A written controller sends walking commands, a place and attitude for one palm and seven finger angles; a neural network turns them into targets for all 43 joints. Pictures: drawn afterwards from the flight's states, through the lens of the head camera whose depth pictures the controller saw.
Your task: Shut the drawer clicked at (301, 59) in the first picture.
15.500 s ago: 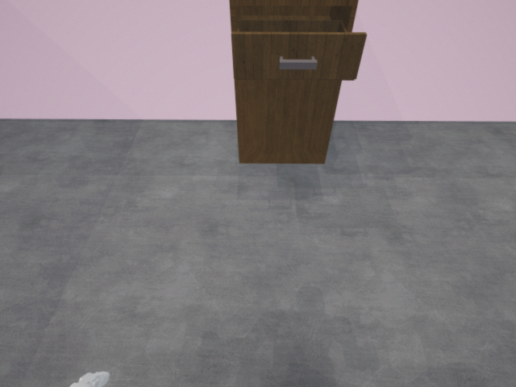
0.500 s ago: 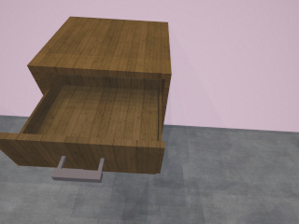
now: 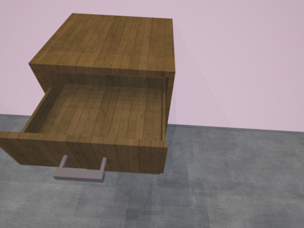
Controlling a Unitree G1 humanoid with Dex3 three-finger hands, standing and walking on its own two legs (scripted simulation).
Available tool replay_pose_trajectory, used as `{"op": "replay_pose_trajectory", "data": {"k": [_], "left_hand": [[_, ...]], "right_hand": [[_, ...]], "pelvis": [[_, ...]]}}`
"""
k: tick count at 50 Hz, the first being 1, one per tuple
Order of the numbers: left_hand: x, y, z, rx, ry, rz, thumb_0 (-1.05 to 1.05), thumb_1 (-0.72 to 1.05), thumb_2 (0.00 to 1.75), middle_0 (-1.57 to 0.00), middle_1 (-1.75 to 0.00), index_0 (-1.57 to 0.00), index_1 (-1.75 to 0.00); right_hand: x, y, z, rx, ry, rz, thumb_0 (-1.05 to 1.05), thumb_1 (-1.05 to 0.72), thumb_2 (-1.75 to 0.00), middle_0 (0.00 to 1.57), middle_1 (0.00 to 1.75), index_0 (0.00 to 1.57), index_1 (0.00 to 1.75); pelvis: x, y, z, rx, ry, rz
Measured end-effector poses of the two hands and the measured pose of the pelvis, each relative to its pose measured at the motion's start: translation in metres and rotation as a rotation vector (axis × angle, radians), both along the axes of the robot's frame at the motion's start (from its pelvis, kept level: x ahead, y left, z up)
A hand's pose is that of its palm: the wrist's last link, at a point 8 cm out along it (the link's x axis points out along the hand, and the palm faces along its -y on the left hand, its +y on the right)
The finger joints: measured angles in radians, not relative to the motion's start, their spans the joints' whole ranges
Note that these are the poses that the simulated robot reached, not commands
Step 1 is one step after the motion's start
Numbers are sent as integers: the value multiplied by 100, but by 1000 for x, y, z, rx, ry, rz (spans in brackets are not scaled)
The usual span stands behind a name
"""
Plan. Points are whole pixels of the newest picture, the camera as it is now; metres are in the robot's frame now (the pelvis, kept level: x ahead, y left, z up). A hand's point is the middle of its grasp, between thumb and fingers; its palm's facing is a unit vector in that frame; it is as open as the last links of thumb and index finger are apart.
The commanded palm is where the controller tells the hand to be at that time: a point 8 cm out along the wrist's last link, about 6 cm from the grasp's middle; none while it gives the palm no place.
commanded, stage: raise the hand and make a fist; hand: left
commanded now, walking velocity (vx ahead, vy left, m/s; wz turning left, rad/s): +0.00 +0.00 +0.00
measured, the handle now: (82, 167) +0.27 +0.22 -0.01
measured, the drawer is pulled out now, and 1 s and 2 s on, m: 0.28 0.27 0.27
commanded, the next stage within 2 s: bring the fist close to the handle in 1.84 s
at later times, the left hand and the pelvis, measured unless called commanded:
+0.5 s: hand out of the picture +0.11 +0.17 -0.01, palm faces +0.07 -0.99 -0.08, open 5.2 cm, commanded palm +0.08 +0.23 -0.01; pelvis -0.05 -0.03 -0.08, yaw +4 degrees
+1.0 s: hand out of the picture +0.10 +0.19 +0.03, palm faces +0.03 -1.00 -0.06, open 3.2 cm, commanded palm +0.06 +0.24 +0.04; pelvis -0.03 +0.00 -0.06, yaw +2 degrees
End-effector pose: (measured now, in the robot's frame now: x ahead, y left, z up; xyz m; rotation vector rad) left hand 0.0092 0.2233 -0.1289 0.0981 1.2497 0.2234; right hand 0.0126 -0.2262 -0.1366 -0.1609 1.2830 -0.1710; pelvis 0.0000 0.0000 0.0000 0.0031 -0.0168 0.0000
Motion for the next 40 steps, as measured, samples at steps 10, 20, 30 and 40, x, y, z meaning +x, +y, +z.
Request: {"op": "replay_pose_trajectory", "data": {"k": [10, 20, 30, 40], "left_hand": [[118, 8, 98, 38, -863, -25, 1, 94, 90, -30, -41, -24, -38], [67, -7, 120, 56, -1288, -179, 1, 91, 90, -49, -61, -47, -60], [89, -3, 120, -77, -1129, -252, 1, 90, 90, -69, -83, -69, -83], [88, 21, 145, -5, -1149, -209, 1, 90, 90, -88, -105, -89, -104]], "right_hand": [[114, -26, 33, -53, -637, 74, 1, -91, -90, 20, 30, 20, 30], [182, -22, 42, -78, -850, 265, 1, -91, -90, 19, 30, 20, 30], [143, 0, 7, 32, -745, 161, 1, -90, -90, 20, 30, 20, 30], [100, -26, 5, -52, -627, 51, 2, -90, -90, 20, 30, 20, 30]], "pelvis": [[-21, -5, -25, 6, 100, 28], [-42, -24, -73, -30, 174, 58], [-45, -28, -72, -36, 165, 57], [-35, -16, -58, -30, 153, 38]]}}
